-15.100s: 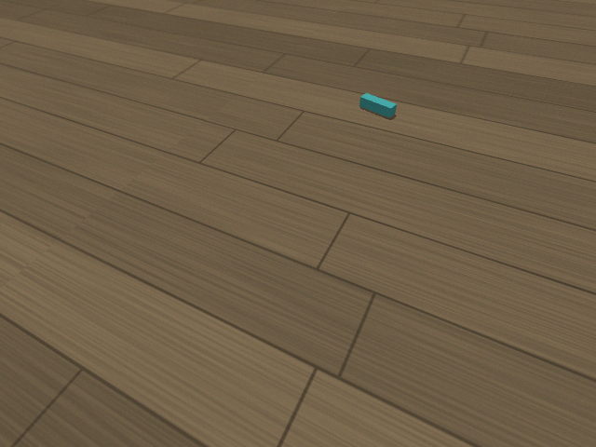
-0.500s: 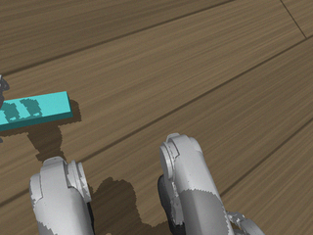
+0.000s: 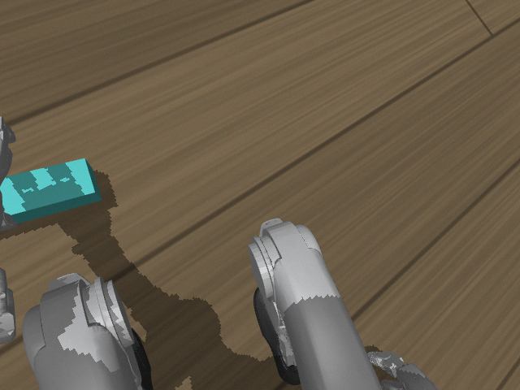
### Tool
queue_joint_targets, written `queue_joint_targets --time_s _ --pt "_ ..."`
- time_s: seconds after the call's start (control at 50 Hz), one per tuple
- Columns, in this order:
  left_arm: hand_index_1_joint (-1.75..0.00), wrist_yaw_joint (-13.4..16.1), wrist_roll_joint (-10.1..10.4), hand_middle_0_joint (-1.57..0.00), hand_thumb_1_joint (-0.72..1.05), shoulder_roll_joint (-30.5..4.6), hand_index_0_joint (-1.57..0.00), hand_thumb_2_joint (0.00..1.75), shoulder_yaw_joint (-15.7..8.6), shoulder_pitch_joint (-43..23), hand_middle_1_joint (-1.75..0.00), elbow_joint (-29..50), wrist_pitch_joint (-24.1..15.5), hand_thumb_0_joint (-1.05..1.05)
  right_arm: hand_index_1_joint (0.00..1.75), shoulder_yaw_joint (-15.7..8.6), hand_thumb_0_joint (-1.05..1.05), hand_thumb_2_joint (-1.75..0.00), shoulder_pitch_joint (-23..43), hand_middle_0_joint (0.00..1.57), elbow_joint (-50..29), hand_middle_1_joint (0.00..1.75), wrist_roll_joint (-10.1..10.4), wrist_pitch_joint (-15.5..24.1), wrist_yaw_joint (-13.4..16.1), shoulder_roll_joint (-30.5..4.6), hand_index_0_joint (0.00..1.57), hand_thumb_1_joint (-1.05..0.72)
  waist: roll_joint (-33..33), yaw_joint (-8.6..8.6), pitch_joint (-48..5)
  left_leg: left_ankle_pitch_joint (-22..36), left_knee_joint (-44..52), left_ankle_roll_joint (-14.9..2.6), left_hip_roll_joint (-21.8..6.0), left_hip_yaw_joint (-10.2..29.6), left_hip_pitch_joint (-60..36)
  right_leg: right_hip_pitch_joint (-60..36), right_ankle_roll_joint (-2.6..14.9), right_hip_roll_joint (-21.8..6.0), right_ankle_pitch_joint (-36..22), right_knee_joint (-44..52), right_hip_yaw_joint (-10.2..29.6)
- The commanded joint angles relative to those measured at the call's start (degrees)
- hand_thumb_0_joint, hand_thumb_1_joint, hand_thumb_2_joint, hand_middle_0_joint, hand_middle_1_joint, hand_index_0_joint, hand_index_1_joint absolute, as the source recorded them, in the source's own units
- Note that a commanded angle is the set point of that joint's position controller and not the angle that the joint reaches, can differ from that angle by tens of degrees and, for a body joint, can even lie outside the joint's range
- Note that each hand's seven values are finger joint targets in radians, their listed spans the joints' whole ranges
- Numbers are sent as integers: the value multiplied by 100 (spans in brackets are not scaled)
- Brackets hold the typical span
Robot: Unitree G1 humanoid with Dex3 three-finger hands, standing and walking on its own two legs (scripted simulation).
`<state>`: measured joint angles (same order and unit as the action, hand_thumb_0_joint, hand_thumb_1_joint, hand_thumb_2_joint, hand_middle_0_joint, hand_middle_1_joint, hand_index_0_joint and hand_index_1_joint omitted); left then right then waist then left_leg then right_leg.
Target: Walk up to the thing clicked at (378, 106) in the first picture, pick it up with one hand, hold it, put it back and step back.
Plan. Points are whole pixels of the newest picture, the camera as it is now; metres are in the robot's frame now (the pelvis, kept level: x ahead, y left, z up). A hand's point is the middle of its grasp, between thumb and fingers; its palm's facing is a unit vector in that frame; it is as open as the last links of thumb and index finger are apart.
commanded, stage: close in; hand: left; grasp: from above
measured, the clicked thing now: (26, 197) +0.48 +0.30 -0.29
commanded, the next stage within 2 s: rest palm in 0.22 s
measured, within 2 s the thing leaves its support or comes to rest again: neither
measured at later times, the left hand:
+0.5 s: hand (2, 203) +0.45 +0.30 -0.20, palm faces -0.46 -0.07 -0.88, open 13.7 cm
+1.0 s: hand (14, 201) +0.46 +0.30 -0.24, palm faces -0.46 -0.10 -0.88, open 14.1 cm
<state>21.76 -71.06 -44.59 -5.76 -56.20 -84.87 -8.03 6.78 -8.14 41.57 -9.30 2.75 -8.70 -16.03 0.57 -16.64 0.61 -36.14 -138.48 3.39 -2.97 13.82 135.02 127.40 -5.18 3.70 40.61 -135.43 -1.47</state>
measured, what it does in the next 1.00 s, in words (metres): stands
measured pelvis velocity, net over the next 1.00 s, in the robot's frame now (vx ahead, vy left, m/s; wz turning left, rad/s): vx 0.01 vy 0.01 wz -0.06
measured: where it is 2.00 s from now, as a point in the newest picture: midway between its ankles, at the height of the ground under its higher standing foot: (216, 374)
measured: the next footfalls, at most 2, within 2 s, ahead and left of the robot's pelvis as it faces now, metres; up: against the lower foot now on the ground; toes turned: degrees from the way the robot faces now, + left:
none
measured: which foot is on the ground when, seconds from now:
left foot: down 0.00-1.00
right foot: down 0.00-1.00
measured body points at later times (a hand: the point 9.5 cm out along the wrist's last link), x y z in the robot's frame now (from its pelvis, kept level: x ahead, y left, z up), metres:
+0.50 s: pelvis +0.00 +0.00 -0.01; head +0.24 +0.09 +0.35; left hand +0.47 +0.30 -0.15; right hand +0.07 -0.28 -0.10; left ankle +0.08 +0.15 -0.29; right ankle +0.10 -0.14 -0.29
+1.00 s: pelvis +0.01 +0.01 -0.02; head +0.27 +0.10 +0.33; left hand +0.48 +0.30 -0.19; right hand +0.05 -0.25 -0.10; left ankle +0.08 +0.15 -0.29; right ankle +0.10 -0.14 -0.29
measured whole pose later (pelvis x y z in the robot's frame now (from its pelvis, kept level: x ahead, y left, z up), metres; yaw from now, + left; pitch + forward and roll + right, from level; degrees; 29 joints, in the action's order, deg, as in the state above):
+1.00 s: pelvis +0.01 +0.01 -0.02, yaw -4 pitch +29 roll -11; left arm 31.6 -72.8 -52.2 -8.0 -56.0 -94.0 -12.8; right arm 12.6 -4.8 41.7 -16.0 9.1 -12.3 -16.8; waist 5.3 -19.4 6.4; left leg -39.0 -144.9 4.3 -2.6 18.1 135.8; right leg 127.1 -5.5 5.3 42.0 -139.0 -3.9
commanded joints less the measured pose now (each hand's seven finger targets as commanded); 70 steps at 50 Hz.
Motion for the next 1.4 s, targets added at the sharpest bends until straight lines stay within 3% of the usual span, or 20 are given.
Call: queue_joint_targets --time_s 0.0,0.06,0.16,0.3,0.44,0.68,0.74,0.78,0.82,0.84,0.86,0.9,0.94,1.0,1.02,1.12,1.24,1.26,1.28,1.38 --pt "-104 17 201 -7 -59 -1655 -7 103 -130 -1684 -104 1170 -190 0 30 -501 0 -89 -976 20 -110 30 13 55 112 -1390 20 -90 -1679 120 -3929 521 1075 -448 110 -1021 -2814 -1925 600 44 -1228 1513 -776" --pt "-106 -46 206 -8 -57 -1439 -8 107 -12 -1794 -105 1427 -394 0 30 -550 0 -89 -1115 20 -25 30 -6 23 129 -1416 20 -90 -1694 25 -4077 614 1028 -424 111 -996 -2991 -1924 571 29 -1358 1531 -819" --pt "-105 -24 123 -7 -54 -1209 -8 105 198 -1634 -107 1006 -623 0 30 -551 0 -90 -1176 20 63 30 -42 -2 133 -1431 20 -90 -1463 -71 -3671 539 994 -410 106 -933 -2902 -1722 568 34 -1275 1547 -903" --pt "-110 421 -190 -8 -49 -1609 -10 109 -68 -1687 -112 616 -776 0 30 -421 0 -89 -1034 20 31 30 -170 19 126 -1512 20 -90 -1709 -5 -3687 780 954 -388 103 -925 -3126 -1693 565 21 -1515 1365 -977" --pt "-105 909 -410 -7 -51 -1707 -7 107 -72 -1856 -105 -58 -677 0 30 -273 0 -90 -806 20 20 30 -357 134 74 -1608 20 -90 -1821 -239 -3335 513 895 -398 95 -884 -2986 -1412 577 44 -1301 1255 -1035" --pt "-101 1307 -304 -6 -52 -2101 -6 102 -179 -1906 -102 -249 -483 0 30 -21 0 -90 -647 20 -15 30 -596 539 -97 -1761 20 -90 -2073 -370 -3381 551 641 -381 31 -815 -2970 -1561 564 123 -1411 1067 -1122" --pt "-101 1258 -188 -6 -53 -1928 -6 103 -79 -1739 -101 -380 -447 0 30 5 0 -90 -658 20 21 30 -627 644 -177 -1785 20 -90 -2021 -407 -3317 622 572 -376 17 -790 -2996 -1563 540 154 -1499 1026 -1181" --pt "-99 1249 -136 -6 -53 -2095 -6 100 -177 -1695 -100 -272 -446 0 30 61 0 -90 -728 20 -3 30 -654 682 -214 -1818 20 -90 -2077 -415 -3380 801 574 -380 11 -762 -3019 -1765 527 165 -1701 1009 -1200" --pt "-101 1275 -132 -6 -53 -2351 -6 101 -453 -1337 -101 -344 -417 0 30 31 0 -90 -702 20 5 30 -643 655 -212 -1830 20 -90 -2051 -212 -3432 857 599 -381 0 -770 -2935 -1891 537 186 -1732 1025 -1191" --pt "-100 1229 -113 -6 -53 -1997 -6 101 -230 -1316 -101 -362 -412 0 30 74 0 -90 -695 20 -28 30 -657 660 -244 -1763 20 -90 -2101 -279 -3401 873 612 -372 4 -776 -3001 -1871 541 195 -1749 994 -1206" --pt "-101 1236 -82 -6 -53 -2150 -6 100 -331 -1354 -101 -276 -433 0 30 45 0 -90 -678 20 -1 30 -677 656 -249 -1804 20 -90 -2111 -317 -3463 927 582 -371 -34 -739 -3068 -1869 530 216 -1821 985 -1239" --pt "-101 1196 -58 -6 -53 -2048 -6 100 -160 -1502 -101 -288 -464 0 30 75 0 -90 -618 20 -41 30 -657 669 -264 -1797 20 -90 -2078 -412 -3305 802 544 -384 -24 -722 -2921 -1811 535 212 -1750 980 -1235" --pt "-100 1246 -71 -6 -53 -2357 -6 101 -409 -1381 -101 -221 -502 0 30 51 0 -90 -693 20 8 30 -650 658 -266 -1889 20 -90 -2026 -327 -3305 856 536 -384 -36 -693 -2913 -1893 523 218 -1771 1003 -1240" --pt "-103 1300 -124 -7 -53 -2421 -6 105 -505 -1331 -102 -317 -583 0 30 70 0 -90 -705 20 45 30 -691 625 -284 -1878 20 -90 -2010 -372 -3262 905 506 -382 -58 -667 -2874 -1942 519 228 -1819 968 -1265" --pt "-104 1276 -140 -7 -54 -2174 -6 107 -316 -1359 -102 -353 -587 0 30 83 0 -90 -638 20 -42 30 -709 639 -302 -1834 20 -90 -1985 -404 -3245 901 467 -391 -50 -680 -2868 -1924 508 236 -1859 962 -1221" --pt "-105 1317 -193 -8 -53 -2114 -6 106 -151 -1497 -104 -503 -693 0 30 116 0 -90 -538 20 -21 30 -753 656 -310 -1887 20 -90 -2086 -497 -3030 681 523 -354 -61 -624 -2932 -1734 527 247 -1621 956 -1326" --pt "-103 1472 -235 -7 -53 -2307 -6 105 -226 -1536 -102 -545 -725 0 30 179 0 -90 -477 20 -35 30 -789 695 -326 -1932 20 -90 -1906 -491 -2917 505 447 -385 -64 -623 -2723 -1745 513 234 -1463 1021 -1262" --pt "-103 1479 -218 -8 -48 -2044 -8 103 -28 -1607 -102 -562 -733 0 30 215 0 -90 -422 20 -82 30 -789 716 -335 -1920 20 -89 -1915 -542 -2938 517 494 -374 -52 -612 -2789 -1744 509 235 -1476 1013 -1323" --pt "-104 1533 -226 -9 -45 -2261 -10 104 -184 -1521 -104 -579 -731 0 30 202 0 -90 -402 20 -18 30 -811 708 -321 -1942 20 -89 -1969 -494 -2994 517 505 -372 -79 -603 -2806 -1791 519 258 -1492 1032 -1307" --pt "-104 1645 -289 -13 -41 -2288 -13 103 -106 -1570 -104 -639 -642 0 30 224 0 -90 -338 20 -77 30 -805 766 -337 -1965 20 -89 -2081 -483 -2962 547 468 -352 -77 -608 -2832 -1714 532 260 -1503 923 -1311"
